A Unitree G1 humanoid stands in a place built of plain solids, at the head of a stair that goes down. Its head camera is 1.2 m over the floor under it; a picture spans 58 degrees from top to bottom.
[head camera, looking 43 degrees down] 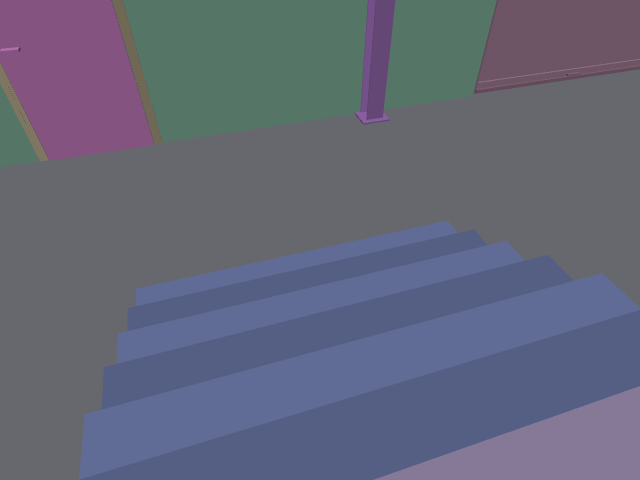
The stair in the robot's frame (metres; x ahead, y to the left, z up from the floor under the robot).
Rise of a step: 0.16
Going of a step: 0.30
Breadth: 2.30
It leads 17 degrees to the left of straight ahead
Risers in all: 7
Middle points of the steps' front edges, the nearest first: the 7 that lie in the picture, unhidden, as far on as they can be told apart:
0.48 -0.43 0.00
0.77 -0.34 -0.16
1.06 -0.25 -0.32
1.34 -0.16 -0.48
1.63 -0.07 -0.64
1.92 0.02 -0.80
2.20 0.11 -0.97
